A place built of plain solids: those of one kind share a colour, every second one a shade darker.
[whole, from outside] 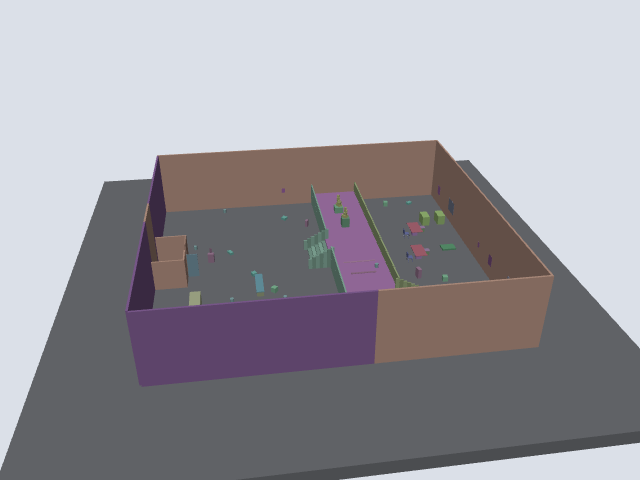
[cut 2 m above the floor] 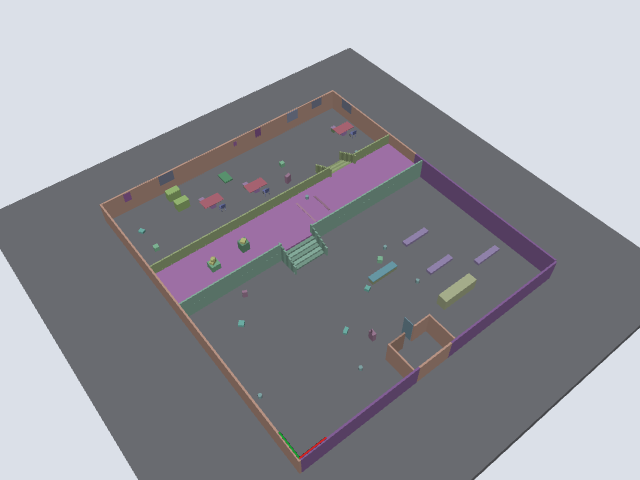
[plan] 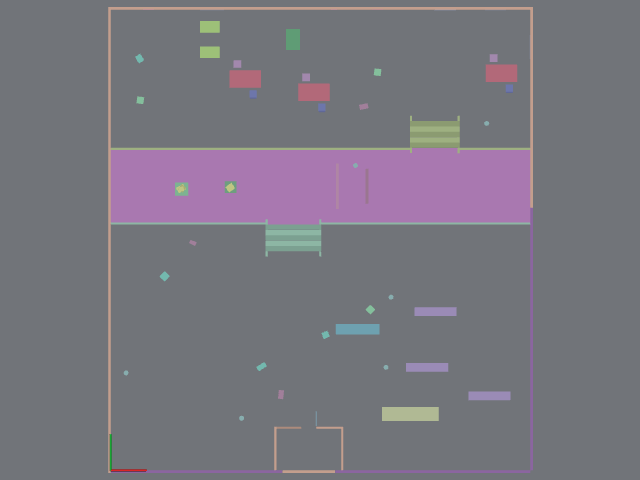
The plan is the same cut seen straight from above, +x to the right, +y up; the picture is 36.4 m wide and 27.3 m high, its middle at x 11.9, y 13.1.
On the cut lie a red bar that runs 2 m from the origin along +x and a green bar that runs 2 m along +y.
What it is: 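A public hall crossed by a raised podium; 23.9 x 26.2 m, 5.8 m high; a podium 4.4 m deep from side wall to side wall, raised by 6 risers of 0.158 m on goings of 0.305 m; a flight 2.9 m broad up to it from the entrance side and another 2.6 m broad down from it into the rear hall, 8.0 m apart along it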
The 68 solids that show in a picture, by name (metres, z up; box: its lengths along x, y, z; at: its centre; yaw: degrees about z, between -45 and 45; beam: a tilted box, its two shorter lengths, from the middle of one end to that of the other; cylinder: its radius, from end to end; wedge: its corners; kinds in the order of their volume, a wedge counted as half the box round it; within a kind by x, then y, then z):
{
 "podium_1": {"box": [23.91, 4.36, 1.0], "at": [11.9, 16.16, 0.45]},
 "wall_1": {"box": [0.15, 26.5, 5.83], "at": [-0.07, 13.1, 2.87]},
 "wall_2": {"box": [0.12, 2.48, 2.55], "at": [9.36, 1.24, 1.23]},
 "wall_3": {"box": [1.47, 0.12, 2.55], "at": [10.1, 2.42, 1.23]},
 "wall_4": {"box": [3.0, 0.15, 5.83], "at": [11.26, -0.07, 2.87]},
 "wall_5": {"box": [24.16, 0.15, 5.83], "at": [11.93, 26.27, 2.87]},
 "wall_6": {"box": [1.47, 0.12, 2.55], "at": [12.43, 2.42, 1.23]},
 "wall_7": {"box": [0.12, 2.48, 2.55], "at": [13.16, 1.24, 1.23]},
 "wall_8": {"box": [0.15, 11.42, 5.83], "at": [23.93, 20.64, 2.87]},
 "window_wall_1": {"box": [9.76, 0.15, 5.83], "at": [4.88, -0.07, 2.87]},
 "window_wall_2": {"box": [11.1, 0.15, 5.83], "at": [18.31, -0.07, 2.87]},
 "window_wall_3": {"box": [0.15, 14.93, 5.83], "at": [23.93, 7.46, 2.87]},
 "front_1": {"box": [8.93, 0.12, 1.1], "at": [4.46, 14.04, 0.5]},
 "front_2": {"box": [8.93, 0.12, 2.0], "at": [4.46, 14.04, 0.95]},
 "front_3": {"box": [2.93, 0.3, 0.21], "at": [10.39, 12.61, 0.05]},
 "front_4": {"box": [2.93, 0.3, 0.37], "at": [10.39, 12.91, 0.13]},
 "front_5": {"box": [2.93, 0.3, 0.52], "at": [10.39, 13.22, 0.21]},
 "front_6": {"box": [2.93, 0.3, 0.68], "at": [10.39, 13.52, 0.29]},
 "front_7": {"box": [2.93, 0.3, 0.84], "at": [10.39, 13.83, 0.37]},
 "front_8": {"box": [12.01, 0.12, 1.1], "at": [17.86, 14.04, 0.5]},
 "front_9": {"box": [12.01, 0.12, 2.0], "at": [17.86, 14.04, 0.95]},
 "back_1": {"box": [17.14, 0.12, 1.1], "at": [8.57, 18.28, 0.5]},
 "back_2": {"box": [17.14, 0.12, 2.0], "at": [8.57, 18.28, 0.95]},
 "back_3": {"box": [2.59, 0.3, 0.84], "at": [18.43, 18.49, 0.37]},
 "back_4": {"box": [2.59, 0.3, 0.68], "at": [18.43, 18.8, 0.29]},
 "back_5": {"box": [2.59, 0.3, 0.52], "at": [18.43, 19.1, 0.21]},
 "back_6": {"box": [2.59, 0.3, 0.37], "at": [18.43, 19.41, 0.13]},
 "back_7": {"box": [2.59, 0.3, 0.21], "at": [18.43, 19.71, 0.05]},
 "back_8": {"box": [4.13, 0.12, 2.0], "at": [21.79, 18.28, 0.95]},
 "desk_1": {"box": [3.23, 0.8, 1.1], "at": [17.04, 3.2, 0.5]},
 "pinch_1": {"box": [1.12, 0.66, 0.92], "at": [5.64, 23.78, 0.41]},
 "pinch_2": {"box": [1.12, 0.66, 0.92], "at": [5.64, 25.22, 0.41]},
 "bench_upholstered_1": {"box": [2.4, 0.5, 0.25], "at": [17.99, 5.86, 0.33]},
 "bench_upholstered_2": {"box": [2.4, 0.5, 0.25], "at": [18.47, 9.03, 0.33]},
 "bench_upholstered_3": {"box": [2.4, 0.5, 0.25], "at": [21.54, 4.23, 0.33]},
 "piece_base_1": {"box": [0.76, 0.76, 0.61], "at": [4.03, 15.99, 1.2]},
 "piece_base_2": {"box": [0.67, 0.67, 0.9], "at": [6.82, 16.11, 1.35]},
 "bench_1": {"box": [2.44, 0.54, 0.43], "at": [14.04, 8.03, 0.17]},
 "suitcase_1": {"box": [0.3, 0.5, 0.85], "at": [9.68, 4.31, 0.38], "yaw": -6.2},
 "suitcase_2": {"box": [0.5, 0.3, 0.85], "at": [14.39, 20.69, 0.38], "yaw": 11.4},
 "ottoman_1": {"box": [0.4, 0.4, 0.47], "at": [1.68, 21.05, 0.18], "yaw": -7.9},
 "ottoman_2": {"box": [0.4, 0.4, 0.47], "at": [14.76, 9.14, 0.18], "yaw": -43.4},
 "ottoman_3": {"box": [0.4, 0.4, 0.47], "at": [15.18, 22.64, 0.18], "yaw": -6.4},
 "table_top_1": {"box": [1.8, 1.0, 0.04], "at": [7.65, 22.26, 0.72]},
 "table_top_2": {"box": [1.8, 1.0, 0.04], "at": [11.56, 21.5, 0.72]},
 "table_top_3": {"box": [1.8, 1.0, 0.04], "at": [22.22, 22.59, 0.72]},
 "pallet_1": {"box": [0.8, 1.2, 0.19], "at": [10.36, 24.5, 0.05]},
 "box_cardboard_1": {"box": [0.36, 0.45, 0.26], "at": [1.64, 23.42, 0.08], "yaw": 31.6},
 "box_cardboard_2": {"box": [0.43, 0.44, 0.27], "at": [3.06, 11.03, 0.09], "yaw": -43.7},
 "box_cardboard_3": {"box": [0.55, 0.29, 0.26], "at": [8.58, 5.9, 0.08], "yaw": 32.5},
 "box_cardboard_4": {"box": [0.38, 0.37, 0.32], "at": [12.22, 7.71, 0.11], "yaw": 23.9},
 "hung_picture_1": {"box": [1.37, 0.025, 1.15], "at": [5.75, 26.18, 1.55]},
 "hung_picture_2": {"box": [1.23, 0.025, 1.26], "at": [19.03, 26.18, 1.55]},
 "hung_picture_3": {"box": [1.18, 0.025, 0.88], "at": [21.89, 26.18, 1.55]},
 "hung_picture_4": {"box": [0.025, 1.37, 1.12], "at": [23.84, 24.09, 1.55]},
 "bench_top_1": {"box": [2.5, 0.6, 0.07], "at": [14.04, 8.03, 0.41]},
 "lobby_leaf_1": {"box": [0.06, 0.84, 2.05], "at": [11.69, 2.94, 1.03]},
 "strip_1": {"box": [0.16, 2.6, 0.07], "at": [12.89, 16.16, 0.93]},
 "strip_2": {"box": [0.18, 2.0, 0.08], "at": [14.57, 16.16, 0.94]},
 "piece_1": {"box": [0.42, 0.38, 0.24], "at": [6.8, 16.08, 1.92], "yaw": 35.7},
 "stool_top_1": {"box": [0.44, 0.44, 0.05], "at": [7.2, 23.11, 0.42]},
 "stool_top_2": {"box": [0.44, 0.44, 0.05], "at": [11.11, 22.35, 0.42]},
 "stool_top_3": {"box": [0.44, 0.44, 0.05], "at": [21.77, 23.44, 0.42]},
 "side_chair_1": {"box": [0.42, 0.42, 0.04], "at": [8.1, 21.41, 0.43]},
 "side_chair_2": {"box": [0.42, 0.42, 0.04], "at": [12.01, 20.65, 0.43]},
 "side_chair_3": {"box": [0.42, 0.42, 0.04], "at": [22.67, 21.74, 0.43]},
 "hung_poster_1": {"box": [0.62, 0.01, 0.87], "at": [2.14, 26.19, 1.5]},
 "hung_poster_2": {"box": [0.62, 0.01, 0.87], "at": [15.15, 26.19, 1.5]}
}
